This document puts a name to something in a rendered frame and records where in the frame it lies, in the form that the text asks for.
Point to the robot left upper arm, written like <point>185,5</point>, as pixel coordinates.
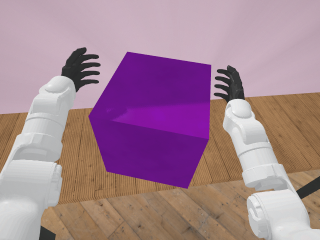
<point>27,189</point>

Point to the table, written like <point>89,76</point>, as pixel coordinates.
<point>291,123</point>

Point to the right robot hand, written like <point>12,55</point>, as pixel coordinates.
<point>234,89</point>

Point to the right robot forearm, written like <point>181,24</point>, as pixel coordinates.
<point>261,169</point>

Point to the robot right upper arm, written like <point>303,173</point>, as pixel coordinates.
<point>279,215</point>

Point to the left robot hand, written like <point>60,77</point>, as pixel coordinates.
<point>74,65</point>

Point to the left robot forearm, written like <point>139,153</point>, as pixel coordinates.
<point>40,139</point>

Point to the carton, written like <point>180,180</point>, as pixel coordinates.
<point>152,121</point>

